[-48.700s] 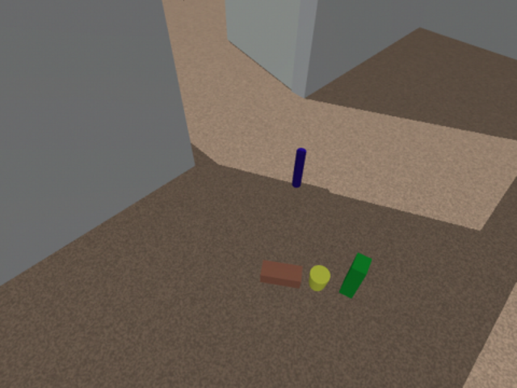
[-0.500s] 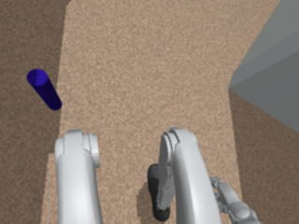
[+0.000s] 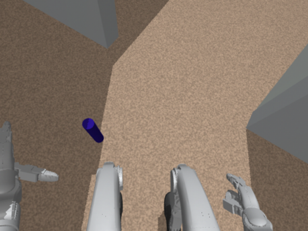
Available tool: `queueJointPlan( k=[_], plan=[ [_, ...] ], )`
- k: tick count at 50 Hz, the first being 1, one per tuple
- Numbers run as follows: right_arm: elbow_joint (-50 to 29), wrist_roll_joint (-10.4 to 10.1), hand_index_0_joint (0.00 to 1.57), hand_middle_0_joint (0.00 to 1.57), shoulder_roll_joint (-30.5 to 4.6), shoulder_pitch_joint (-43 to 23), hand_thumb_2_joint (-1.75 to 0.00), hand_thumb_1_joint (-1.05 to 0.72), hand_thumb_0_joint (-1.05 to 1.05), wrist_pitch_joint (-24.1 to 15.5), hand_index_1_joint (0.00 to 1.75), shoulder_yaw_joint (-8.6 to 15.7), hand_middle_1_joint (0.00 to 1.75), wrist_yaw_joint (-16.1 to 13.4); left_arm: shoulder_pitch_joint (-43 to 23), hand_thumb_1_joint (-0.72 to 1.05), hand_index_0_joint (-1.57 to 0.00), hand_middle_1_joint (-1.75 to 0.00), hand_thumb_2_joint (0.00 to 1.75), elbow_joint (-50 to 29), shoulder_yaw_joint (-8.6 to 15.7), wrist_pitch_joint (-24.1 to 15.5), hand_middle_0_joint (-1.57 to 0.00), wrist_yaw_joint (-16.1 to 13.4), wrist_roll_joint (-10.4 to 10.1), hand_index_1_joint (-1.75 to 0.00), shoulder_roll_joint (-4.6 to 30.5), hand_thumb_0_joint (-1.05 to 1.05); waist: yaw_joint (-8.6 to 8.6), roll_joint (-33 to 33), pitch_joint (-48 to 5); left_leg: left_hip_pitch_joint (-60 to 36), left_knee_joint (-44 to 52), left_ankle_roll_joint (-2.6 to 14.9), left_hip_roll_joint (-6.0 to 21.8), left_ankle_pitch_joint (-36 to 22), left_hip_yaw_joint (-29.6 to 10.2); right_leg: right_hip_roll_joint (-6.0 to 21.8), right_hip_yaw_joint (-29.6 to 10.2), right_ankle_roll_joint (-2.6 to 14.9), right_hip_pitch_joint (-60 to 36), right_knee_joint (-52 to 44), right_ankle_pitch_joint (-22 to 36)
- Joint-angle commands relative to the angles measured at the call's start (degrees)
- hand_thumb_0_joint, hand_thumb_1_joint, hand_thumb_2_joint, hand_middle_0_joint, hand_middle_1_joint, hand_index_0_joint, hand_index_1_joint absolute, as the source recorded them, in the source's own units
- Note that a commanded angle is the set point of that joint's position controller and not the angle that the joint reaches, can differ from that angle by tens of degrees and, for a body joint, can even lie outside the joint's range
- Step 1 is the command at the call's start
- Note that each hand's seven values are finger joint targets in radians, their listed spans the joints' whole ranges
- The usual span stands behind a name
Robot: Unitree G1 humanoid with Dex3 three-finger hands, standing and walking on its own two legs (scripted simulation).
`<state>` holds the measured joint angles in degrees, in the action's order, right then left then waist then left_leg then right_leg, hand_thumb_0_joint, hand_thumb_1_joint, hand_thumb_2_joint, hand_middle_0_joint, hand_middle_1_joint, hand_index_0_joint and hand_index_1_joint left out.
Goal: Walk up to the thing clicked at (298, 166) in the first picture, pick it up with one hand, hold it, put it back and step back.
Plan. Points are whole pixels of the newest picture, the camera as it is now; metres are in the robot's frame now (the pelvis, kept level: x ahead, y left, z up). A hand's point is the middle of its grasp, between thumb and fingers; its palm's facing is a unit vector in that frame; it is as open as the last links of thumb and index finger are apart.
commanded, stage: home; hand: left
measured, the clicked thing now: (94, 131) +0.46 +0.25 -0.42
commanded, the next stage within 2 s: none
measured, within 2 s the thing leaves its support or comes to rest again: neither
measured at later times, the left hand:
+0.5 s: hand (29, 179) +0.23 +0.21 +0.10, palm faces +0.18 -0.93 -0.32, open 17.5 cm
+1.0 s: hand (28, 193) +0.21 +0.20 +0.12, palm faces +0.18 -0.94 -0.28, open 17.6 cm
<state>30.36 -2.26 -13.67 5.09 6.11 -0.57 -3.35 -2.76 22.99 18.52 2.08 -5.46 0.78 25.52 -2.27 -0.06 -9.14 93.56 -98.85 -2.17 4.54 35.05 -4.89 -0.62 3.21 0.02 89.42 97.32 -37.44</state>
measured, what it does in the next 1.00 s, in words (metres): rises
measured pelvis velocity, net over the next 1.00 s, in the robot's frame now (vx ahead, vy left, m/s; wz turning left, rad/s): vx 0.06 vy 0.01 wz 0.07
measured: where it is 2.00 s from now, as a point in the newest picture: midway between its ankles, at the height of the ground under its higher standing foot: (144, 224)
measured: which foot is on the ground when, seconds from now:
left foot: down 0.00-1.00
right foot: down 0.00-1.00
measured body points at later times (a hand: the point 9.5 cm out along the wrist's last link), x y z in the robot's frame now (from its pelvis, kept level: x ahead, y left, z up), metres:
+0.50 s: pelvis +0.06 +0.01 +0.16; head +0.09 +0.02 +0.61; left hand +0.22 +0.26 +0.12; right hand +0.22 -0.22 +0.08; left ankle +0.07 +0.14 -0.51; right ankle +0.06 -0.12 -0.51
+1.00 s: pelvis +0.06 +0.01 +0.18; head +0.08 +0.01 +0.63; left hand +0.20 +0.25 +0.14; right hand +0.24 -0.22 +0.11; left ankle +0.07 +0.14 -0.51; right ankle +0.06 -0.12 -0.51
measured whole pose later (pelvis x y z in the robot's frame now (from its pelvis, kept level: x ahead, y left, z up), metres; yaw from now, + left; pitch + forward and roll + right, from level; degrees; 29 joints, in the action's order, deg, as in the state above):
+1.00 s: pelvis +0.06 +0.01 +0.18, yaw +4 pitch +8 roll -2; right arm 28.5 -0.4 -12.0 15.5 -6.0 -1.8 -10.2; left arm 26.7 -0.8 -0.5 15.4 -8.7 -0.7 11.4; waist -1.2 -1.7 -5.6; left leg 37.5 -55.5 -1.6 3.3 25.7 -1.9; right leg 0.7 2.9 -0.7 33.1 52.9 -27.3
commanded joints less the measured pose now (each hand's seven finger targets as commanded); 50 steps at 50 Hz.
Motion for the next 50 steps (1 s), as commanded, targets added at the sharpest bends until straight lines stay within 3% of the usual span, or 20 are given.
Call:
queueJointPlan(
  k=[1, 4, 8, 11, 14, 15, 19, 23, 30, 34, 35, 42, 43, 44, 45, 46, 50],
  plan=[
    [-6.12, -0.11, 0.20, 0.20, -8.13, 4.64, -0.90, -0.89, 0.00, -4.14, 0.30, 3.66, 0.30, -1.75, 0.22, -0.54, -0.05, -0.05, 0.06, -9.84, 1.21, -0.58, -0.05, -2.04, -0.39, -0.05, 9.07, 0.00, 0.28, -5.73, -23.75, -28.60, 18.99, 3.21, -2.01, -7.62, 3.19, -0.45, -2.50, 0.91, -22.17, -22.50, 9.30],
    [-6.78, -0.23, 0.20, 0.20, -7.75, 6.19, -0.90, -0.89, 0.00, -5.48, 0.30, 3.53, 0.30, -2.46, 3.37, -0.55, -0.05, -0.05, 0.06, -12.21, -1.54, 1.14, -0.05, -2.80, -0.50, -0.05, 6.45, 0.00, -0.26, -5.20, -24.31, -35.21, 23.28, 3.05, -2.27, -12.06, 3.47, -0.17, -2.21, 0.65, -28.93, -26.96, 14.47],
    [-7.14, -0.33, 0.20, 0.20, -7.38, 6.83, -0.90, -0.89, 0.00, -7.07, 0.30, 3.26, 0.30, -3.71, 8.12, -0.57, -0.05, -0.05, 0.04, -12.90, -4.06, 3.78, -0.05, -4.11, -0.68, -0.05, 3.52, 0.00, -0.16, -4.35, -19.40, -40.80, 30.01, 2.82, -2.70, -13.62, 3.79, 0.02, -1.72, 0.68, -35.50, -32.97, 15.97],
    [-7.82, -0.38, 0.20, 0.20, -6.65, 7.70, -0.90, -0.89, 0.00, -7.93, 0.30, 2.75, 0.30, -4.81, 9.92, -0.58, -0.05, -0.05, 0.04, -18.68, -5.92, 5.26, -0.05, -4.96, -0.84, -0.05, 2.46, 0.00, 0.56, -6.42, -17.90, -47.60, 35.10, 2.34, -2.72, -15.76, 3.73, 0.00, -1.00, 0.84, -39.55, -36.45, 17.56],
    [-8.80, -0.27, 0.20, 0.20, -6.21, 8.14, -0.90, -0.90, 0.00, -8.67, 0.30, 2.60, 0.30, -5.85, 16.17, -0.58, -0.05, -0.05, 0.04, -19.80, -9.55, 7.38, -0.05, -5.40, -1.04, -0.05, -1.50, 0.00, 0.00, -5.25, -14.26, -51.00, 39.03, 2.48, -3.11, -17.92, 4.26, 0.14, -1.01, 0.48, -44.86, -41.17, 20.30],
    [-8.72, -0.12, 0.20, 0.20, -5.33, 8.32, -0.90, -0.90, 0.00, -8.82, 0.30, 1.90, 0.30, -6.13, 14.93, -0.56, -0.05, -0.05, 0.05, -22.69, -10.54, 7.70, -0.05, -5.67, -1.14, -0.05, -1.77, 0.00, -0.45, -5.59, -13.14, -51.88, 40.42, 2.51, -3.17, -17.17, 4.39, 0.18, -0.86, 0.38, -46.10, -42.53, 19.88],
    [-10.06, 0.13, 0.20, 0.20, -4.56, 8.51, -0.90, -0.90, 0.00, -10.02, 0.30, 1.63, 0.30, -7.37, 22.13, -0.57, -0.05, -0.05, 0.05, -27.85, -12.95, 9.77, -0.05, -6.03, -1.24, -0.05, -4.43, 0.00, -0.04, -4.67, -11.91, -56.99, 44.17, 2.44, -3.28, -21.22, 4.63, -0.02, -0.25, 0.15, -51.83, -46.13, 23.84],
    [-11.52, 0.39, 0.20, 0.20, -4.75, 7.57, -0.90, -0.90, 0.00, -11.19, 0.30, 1.77, 0.30, -8.00, 27.29, -0.60, -0.04, -0.04, 0.02, -31.96, -15.96, 11.12, -0.04, -5.89, -1.35, -0.04, -7.07, 0.00, 0.16, -3.51, -6.11, -58.75, 48.12, 2.34, -3.05, -19.64, 4.14, -0.62, 1.01, 0.20, -52.97, -48.85, 21.65],
    [-12.58, 1.02, 0.20, 0.20, -4.65, 7.35, -0.90, -0.90, 0.00, -12.95, 0.30, 1.89, 0.30, -7.75, 31.09, -0.59, -0.04, -0.05, 0.03, -35.24, -16.22, 10.98, -0.04, -4.69, -1.19, -0.05, -8.11, 0.00, 0.58, -1.23, -1.44, -60.34, 51.05, 2.17, -3.01, -19.71, 4.38, -0.87, 1.19, -0.05, -55.39, -51.61, 21.03],
    [-12.46, 1.43, 0.20, 0.20, -4.87, 7.29, -0.90, -0.90, 0.00, -13.73, 0.30, 2.01, 0.30, -7.55, 27.60, -0.59, -0.04, -0.05, 0.03, -35.15, -16.04, 10.27, -0.05, -4.03, -0.90, -0.05, -8.02, 0.00, -0.14, -1.54, -0.14, -60.47, 51.42, 2.23, -3.27, -18.15, 4.78, -0.59, 0.55, -0.18, -55.05, -52.68, 19.94],
    [-11.79, 1.69, 0.20, 0.20, -4.59, 7.89, -0.90, -0.90, 0.00, -13.93, 0.30, 2.03, 0.30, -7.71, 28.88, -0.58, -0.04, -0.05, 0.04, -34.44, -16.30, 10.32, -0.05, -3.87, -0.75, -0.05, -8.63, 0.00, 0.05, -1.00, -2.51, -61.39, 50.92, 2.26, -3.35, -19.66, 4.79, -0.50, 0.36, -0.25, -56.33, -52.51, 21.33],
    [-11.19, 1.86, 0.20, 0.20, -4.84, 7.31, -0.90, -0.90, 0.00, -15.31, 0.30, 2.02, 0.30, -7.59, 27.88, -0.59, -0.04, -0.05, 0.03, -35.17, -16.42, 10.32, -0.04, -3.82, -0.64, -0.05, -8.76, 0.00, 0.33, -3.18, -3.96, -63.95, 51.92, 1.83, -3.39, -20.49, 4.54, -0.62, 0.47, 0.00, -57.43, -52.63, 21.76],
    [-11.34, 1.80, 0.20, 0.20, -4.78, 6.74, -0.90, -0.90, 0.00, -15.20, 0.30, 1.77, 0.30, -7.58, 28.83, -0.58, -0.05, -0.05, 0.04, -34.70, -15.79, 10.21, -0.05, -3.90, -0.63, -0.05, -7.99, 0.00, 0.82, -2.42, -3.03, -63.14, 51.80, 1.99, -3.60, -20.60, 4.75, -0.56, 0.47, -0.13, -57.61, -53.17, 22.14],
    [-11.01, 1.89, 0.20, 0.20, -4.92, 7.30, -0.90, -0.90, 0.00, -15.33, 0.30, 2.01, 0.30, -7.58, 28.40, -0.58, -0.05, -0.05, 0.04, -34.28, -16.71, 10.26, -0.05, -3.72, -0.60, -0.05, -9.06, 0.00, 0.15, -1.80, -3.24, -63.43, 51.66, 2.02, -3.55, -20.52, 4.73, -0.53, 0.33, -0.16, -57.57, -53.20, 22.09],
    [-11.24, 1.75, 0.20, 0.20, -4.74, 6.64, -0.90, -0.90, 0.00, -15.35, 0.30, 1.77, 0.30, -7.46, 28.81, -0.58, -0.05, -0.05, 0.04, -34.56, -15.47, 10.30, -0.05, -3.89, -0.76, -0.05, -7.84, 0.00, 1.30, -2.66, -2.46, -62.62, 51.75, 2.03, -3.81, -20.13, 5.03, -0.36, 0.25, -0.18, -57.91, -53.71, 21.92],
    [-11.10, 1.83, 0.20, 0.20, -4.76, 6.68, -0.90, -0.90, 0.00, -15.42, 0.30, 1.78, 0.30, -7.45, 28.66, -0.59, -0.04, -0.05, 0.03, -34.42, -16.23, 10.13, -0.05, -3.82, -0.64, -0.05, -8.61, 0.00, 0.57, -1.69, -2.63, -62.96, 51.91, 2.06, -3.67, -19.88, 4.89, -0.45, 0.25, -0.22, -57.74, -53.57, 21.68],
    [-10.82, 1.79, 0.20, 0.20, -4.53, 6.72, -0.90, -0.90, 0.00, -15.47, 0.30, 1.69, 0.30, -7.32, 29.09, -0.56, -0.05, -0.05, 0.05, -33.50, -16.23, 9.95, -0.05, -3.62, -0.78, -0.05, -8.76, 0.00, 0.90, -2.13, -1.45, -62.22, 52.13, 2.17, -3.84, -18.54, 5.17, -0.29, 0.04, -0.22, -57.58, -54.41, 20.50]
  ],
)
